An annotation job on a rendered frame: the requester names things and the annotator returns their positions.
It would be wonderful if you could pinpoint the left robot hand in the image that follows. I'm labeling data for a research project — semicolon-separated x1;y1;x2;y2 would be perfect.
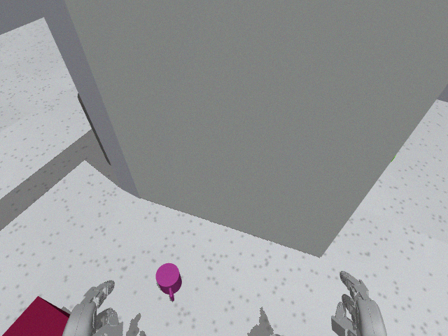
62;280;123;336

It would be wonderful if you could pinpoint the right robot hand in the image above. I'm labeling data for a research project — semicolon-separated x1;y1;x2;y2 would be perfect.
331;271;387;336

